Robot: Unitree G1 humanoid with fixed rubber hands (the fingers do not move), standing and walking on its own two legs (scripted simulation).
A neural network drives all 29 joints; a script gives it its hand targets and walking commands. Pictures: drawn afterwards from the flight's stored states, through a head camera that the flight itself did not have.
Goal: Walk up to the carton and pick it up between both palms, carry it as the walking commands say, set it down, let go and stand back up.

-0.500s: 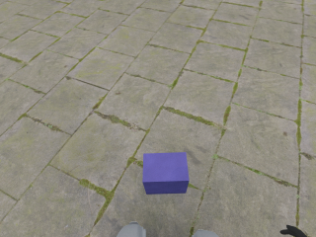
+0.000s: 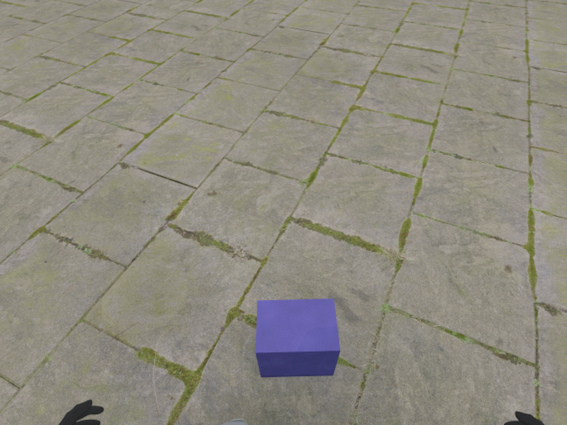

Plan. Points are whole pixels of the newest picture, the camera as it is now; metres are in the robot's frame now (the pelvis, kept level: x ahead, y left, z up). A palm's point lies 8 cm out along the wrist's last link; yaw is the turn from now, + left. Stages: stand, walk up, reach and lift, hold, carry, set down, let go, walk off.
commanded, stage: walk up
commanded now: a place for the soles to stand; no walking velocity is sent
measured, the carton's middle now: (296, 339) +0.48 -0.01 -0.62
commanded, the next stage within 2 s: reach and lift in 0.78 s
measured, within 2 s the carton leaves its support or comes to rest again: neither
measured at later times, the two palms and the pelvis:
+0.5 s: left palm out of the picture +0.11 +0.33 -0.05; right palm out of the picture +0.10 -0.32 -0.08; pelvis +0.00 +0.00 +0.00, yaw +0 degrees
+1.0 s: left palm out of the picture +0.14 +0.32 -0.09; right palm out of the picture +0.14 -0.29 -0.08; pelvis -0.01 +0.01 +0.00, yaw +0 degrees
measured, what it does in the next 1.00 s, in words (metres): stands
